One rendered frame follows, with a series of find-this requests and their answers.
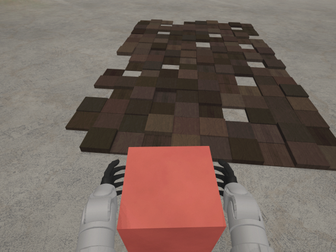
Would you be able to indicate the robot left hand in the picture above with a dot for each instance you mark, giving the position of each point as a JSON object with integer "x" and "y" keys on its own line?
{"x": 109, "y": 176}

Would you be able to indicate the right robot forearm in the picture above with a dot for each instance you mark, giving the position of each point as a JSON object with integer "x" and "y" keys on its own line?
{"x": 246, "y": 226}

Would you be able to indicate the carton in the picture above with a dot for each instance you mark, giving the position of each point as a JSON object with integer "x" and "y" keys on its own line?
{"x": 170, "y": 200}

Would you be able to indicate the robot right hand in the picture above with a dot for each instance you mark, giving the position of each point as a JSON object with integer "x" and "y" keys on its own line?
{"x": 228, "y": 176}

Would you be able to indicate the left robot forearm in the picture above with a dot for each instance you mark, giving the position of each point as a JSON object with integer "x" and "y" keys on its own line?
{"x": 98, "y": 221}

